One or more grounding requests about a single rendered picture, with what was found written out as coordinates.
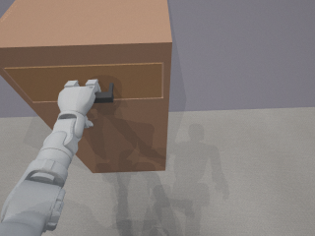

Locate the cabinet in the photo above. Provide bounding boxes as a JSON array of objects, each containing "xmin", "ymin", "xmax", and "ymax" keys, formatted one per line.
[{"xmin": 0, "ymin": 0, "xmax": 172, "ymax": 173}]

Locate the handle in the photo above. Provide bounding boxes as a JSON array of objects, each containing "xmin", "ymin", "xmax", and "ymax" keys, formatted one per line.
[{"xmin": 94, "ymin": 83, "xmax": 114, "ymax": 103}]

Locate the drawer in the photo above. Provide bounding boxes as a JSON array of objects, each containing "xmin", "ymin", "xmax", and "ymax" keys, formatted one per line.
[{"xmin": 4, "ymin": 62, "xmax": 162, "ymax": 102}]

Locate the robot left upper arm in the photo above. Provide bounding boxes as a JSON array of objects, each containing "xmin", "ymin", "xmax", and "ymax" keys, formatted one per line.
[{"xmin": 0, "ymin": 180, "xmax": 66, "ymax": 236}]

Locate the left robot forearm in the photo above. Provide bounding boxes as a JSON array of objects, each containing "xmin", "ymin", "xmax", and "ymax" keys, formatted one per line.
[{"xmin": 0, "ymin": 110, "xmax": 86, "ymax": 222}]

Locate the left robot hand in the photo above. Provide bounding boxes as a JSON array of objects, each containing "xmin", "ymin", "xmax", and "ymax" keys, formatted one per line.
[{"xmin": 57, "ymin": 79, "xmax": 101, "ymax": 129}]

